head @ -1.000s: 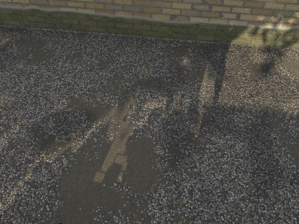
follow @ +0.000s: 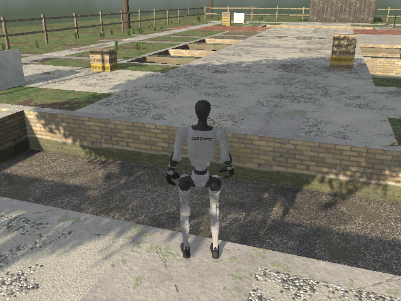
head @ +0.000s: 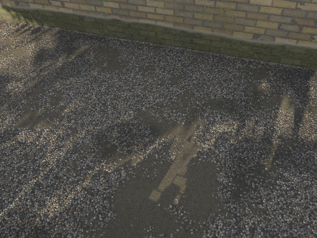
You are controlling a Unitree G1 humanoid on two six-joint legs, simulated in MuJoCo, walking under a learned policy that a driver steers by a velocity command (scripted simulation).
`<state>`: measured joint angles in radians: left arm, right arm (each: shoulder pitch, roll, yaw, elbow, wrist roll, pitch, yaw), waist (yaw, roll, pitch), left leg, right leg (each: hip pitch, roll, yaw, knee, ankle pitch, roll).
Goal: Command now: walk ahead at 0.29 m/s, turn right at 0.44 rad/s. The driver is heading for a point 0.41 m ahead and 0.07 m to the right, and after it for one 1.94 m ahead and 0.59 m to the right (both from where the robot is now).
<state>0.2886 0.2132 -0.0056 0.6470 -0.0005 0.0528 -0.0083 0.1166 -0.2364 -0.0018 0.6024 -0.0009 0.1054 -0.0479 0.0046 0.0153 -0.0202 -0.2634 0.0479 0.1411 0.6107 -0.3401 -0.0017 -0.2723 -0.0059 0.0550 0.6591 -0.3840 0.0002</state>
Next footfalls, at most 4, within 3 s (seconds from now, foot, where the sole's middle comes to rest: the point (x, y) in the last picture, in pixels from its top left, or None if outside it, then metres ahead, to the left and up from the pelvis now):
0.48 right None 0.01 -0.08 -0.76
0.80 left None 0.08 0.06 -0.76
1.86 left None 0.04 0.16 -0.76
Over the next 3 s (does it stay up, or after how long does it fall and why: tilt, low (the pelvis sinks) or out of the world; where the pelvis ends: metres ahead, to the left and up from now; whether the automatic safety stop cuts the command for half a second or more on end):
stays up -0.05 0.05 -0.02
